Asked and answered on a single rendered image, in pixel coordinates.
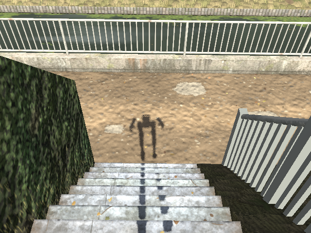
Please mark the stairs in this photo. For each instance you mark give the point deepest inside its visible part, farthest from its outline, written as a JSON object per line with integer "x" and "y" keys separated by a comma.
{"x": 116, "y": 197}

